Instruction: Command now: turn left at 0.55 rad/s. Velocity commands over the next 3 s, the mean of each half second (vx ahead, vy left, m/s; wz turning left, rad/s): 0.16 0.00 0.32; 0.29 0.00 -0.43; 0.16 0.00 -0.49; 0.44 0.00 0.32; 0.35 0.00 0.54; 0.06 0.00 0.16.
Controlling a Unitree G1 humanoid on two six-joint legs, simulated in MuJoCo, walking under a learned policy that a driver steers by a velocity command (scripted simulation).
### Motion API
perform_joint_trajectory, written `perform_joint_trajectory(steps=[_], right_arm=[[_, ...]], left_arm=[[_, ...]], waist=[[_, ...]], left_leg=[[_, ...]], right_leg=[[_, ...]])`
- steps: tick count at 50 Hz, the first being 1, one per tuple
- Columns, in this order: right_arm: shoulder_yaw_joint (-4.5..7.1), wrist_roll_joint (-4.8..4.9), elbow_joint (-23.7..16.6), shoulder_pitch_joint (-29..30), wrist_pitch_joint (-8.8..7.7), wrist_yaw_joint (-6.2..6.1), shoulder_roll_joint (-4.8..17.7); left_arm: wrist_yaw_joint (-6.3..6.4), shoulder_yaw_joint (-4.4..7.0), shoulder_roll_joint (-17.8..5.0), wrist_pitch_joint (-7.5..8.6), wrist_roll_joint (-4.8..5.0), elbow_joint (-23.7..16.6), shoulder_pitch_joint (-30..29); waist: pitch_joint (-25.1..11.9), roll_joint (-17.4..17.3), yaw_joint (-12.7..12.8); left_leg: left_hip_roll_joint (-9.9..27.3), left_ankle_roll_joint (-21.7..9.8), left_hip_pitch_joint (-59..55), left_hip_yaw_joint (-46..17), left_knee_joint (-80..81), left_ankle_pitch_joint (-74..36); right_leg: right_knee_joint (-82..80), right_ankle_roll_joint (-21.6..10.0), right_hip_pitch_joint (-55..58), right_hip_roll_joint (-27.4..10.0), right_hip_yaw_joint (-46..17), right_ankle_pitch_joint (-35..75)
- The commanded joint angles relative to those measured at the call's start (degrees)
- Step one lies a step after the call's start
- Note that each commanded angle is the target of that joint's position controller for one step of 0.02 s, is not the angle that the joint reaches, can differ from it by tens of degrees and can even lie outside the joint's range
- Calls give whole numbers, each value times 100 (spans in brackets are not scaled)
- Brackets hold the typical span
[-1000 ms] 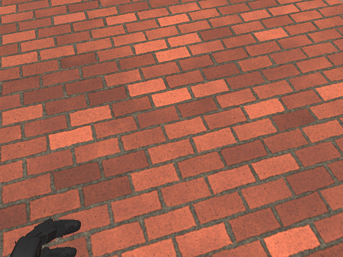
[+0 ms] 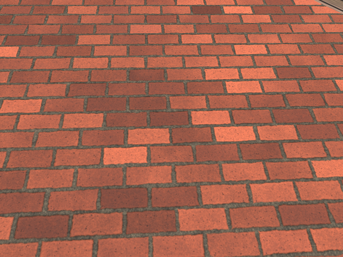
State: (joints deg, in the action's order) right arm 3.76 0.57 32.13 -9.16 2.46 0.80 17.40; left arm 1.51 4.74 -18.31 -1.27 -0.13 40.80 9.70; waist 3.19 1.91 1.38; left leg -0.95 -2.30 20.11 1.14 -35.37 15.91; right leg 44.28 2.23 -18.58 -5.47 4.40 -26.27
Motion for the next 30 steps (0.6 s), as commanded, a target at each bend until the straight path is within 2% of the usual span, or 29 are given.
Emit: perform_joint_trajectory(steps=[1,2,3,4,6,8,10,11,12,14,16,18,21,22,23,24,25,26,27,29,30], right_arm=[[356,-241,-397,-714,-244,5,1318],[304,-173,-330,-458,-302,-7,1162],[294,-68,-328,-206,-288,-53,1063],[253,9,-348,-16,-257,-96,986],[222,-26,-356,41,-202,-159,951],[228,-31,-337,-31,-186,-208,930],[241,23,-277,-208,-166,-262,917],[248,33,-268,-251,-166,-276,934],[246,17,-258,-246,-174,-279,950],[223,-24,-202,-308,-206,-263,921],[174,-43,-84,-478,-250,-220,853],[161,-50,-6,-568,-291,-169,916],[104,-35,49,-470,-330,-117,850],[54,-55,49,-432,-354,-109,716],[-28,-88,-18,-266,-397,-106,465],[-95,-93,-208,-156,-492,-90,168],[17,41,-423,215,-615,-134,553],[104,137,-392,261,-716,-133,811],[101,113,-305,211,-775,-96,767],[100,-54,-276,364,-866,-39,650],[85,-94,-285,454,-898,-12,535]], left_arm=[[14,116,-608,115,-49,-598,-444],[32,130,-632,93,19,-540,-430],[87,147,-608,77,-19,-413,-343],[120,168,-656,58,-53,-386,-320],[84,146,-536,62,-25,-298,-183],[76,102,-414,69,15,-278,-238],[44,73,-375,104,26,-318,-405],[11,68,-379,137,40,-352,-513],[-27,70,-407,176,63,-355,-537],[-105,56,-426,282,85,-333,-542],[-186,7,-350,397,84,-299,-533],[-245,-25,-332,486,133,-298,-540],[-302,-55,-264,603,172,-98,-62],[-297,-52,-272,627,165,11,228],[-276,-38,-395,651,155,118,658],[-252,58,-897,656,108,214,1089],[-314,163,-1197,659,15,254,1368],[-308,91,-945,687,27,198,1268],[-285,36,-770,695,52,136,1175],[-218,-2,-664,640,97,91,1180],[-173,-26,-600,589,112,98,1241]], waist=[[-1279,-1044,-543],[-953,-866,-347],[-843,-596,-218],[-787,-683,-133],[-926,-789,-29],[-972,-830,-82],[-998,-882,-195],[-895,-1006,-253],[-789,-1166,-269],[-701,-1266,-343],[-659,-1230,-449],[-438,-1159,-480],[-273,-928,-168],[-303,-837,-29],[-324,-503,129],[-319,620,97],[137,1170,300],[386,770,264],[360,670,200],[199,466,226],[109,449,223]], left_leg=[[2287,-1916,-2010,-3131,1417,-4039],[1897,-1560,-1748,-2569,1375,-3573],[1553,-1241,-1612,-2267,1370,-3052],[1395,-1106,-1434,-2117,1372,-3028],[1182,-1071,-1208,-1951,1407,-3139],[1100,-1072,-1302,-1983,1436,-2811],[985,-1073,-1314,-2236,1703,-761],[954,-1083,-1201,-2438,1892,311],[994,-1091,-1124,-2577,2021,916],[1061,-1078,-1041,-2644,2073,1255],[1106,-1057,-923,-2621,2081,1404],[1173,-1068,-698,-2670,2110,1686],[1047,-909,-121,-2401,1905,1949],[904,-775,74,-2226,1664,1918],[639,-529,463,-1819,910,1629],[-130,-88,1451,-655,-624,1203],[-237,83,2568,-396,-1601,1769],[67,84,2942,-689,-2153,1526],[182,85,3038,-720,-2315,1035],[302,171,3024,-608,-2108,267],[294,251,2781,-535,-1853,-7]], right_leg=[[2750,194,-2030,491,-893,-1310],[2716,154,-2059,396,-929,-794],[2460,169,-2044,326,-953,-341],[2265,216,-1909,315,-965,-19],[2191,307,-1495,500,-879,360],[1657,353,-1444,573,-892,529],[905,333,-1386,595,-915,739],[571,303,-1325,613,-923,781],[310,263,-1272,611,-895,771],[-149,164,-1028,561,-804,709],[-496,53,-655,517,-640,666],[-768,-142,-408,511,-511,632],[-1617,-511,559,632,-331,1020],[-1797,-613,953,601,-437,955],[-2112,-802,1393,158,-1097,597],[-2823,-1341,1948,-727,-2788,-618],[-3495,-2023,1974,-1544,-4597,-1333],[-3522,-2072,1957,-1571,-4677,-1416],[-3485,-1908,2074,-1305,-4230,-1071],[-3416,-1653,2267,-896,-3447,185],[-3422,-1568,2184,-694,-3101,748]])
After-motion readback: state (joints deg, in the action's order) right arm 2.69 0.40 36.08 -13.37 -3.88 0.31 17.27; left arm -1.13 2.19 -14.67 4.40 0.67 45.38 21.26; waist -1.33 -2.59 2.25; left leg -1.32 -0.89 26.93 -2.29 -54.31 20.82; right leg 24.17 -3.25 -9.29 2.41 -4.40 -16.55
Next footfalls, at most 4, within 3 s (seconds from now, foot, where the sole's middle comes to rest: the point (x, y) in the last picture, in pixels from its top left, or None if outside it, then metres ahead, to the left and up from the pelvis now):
0.46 right None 0.09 -0.11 -0.76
0.86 left None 0.36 0.13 -0.76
1.30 right None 0.29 -0.12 -0.76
1.84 left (176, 200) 0.67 0.00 -0.76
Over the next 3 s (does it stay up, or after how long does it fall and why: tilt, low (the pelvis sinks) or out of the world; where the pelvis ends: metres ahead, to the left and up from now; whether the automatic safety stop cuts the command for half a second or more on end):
stays up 0.88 -0.10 0.01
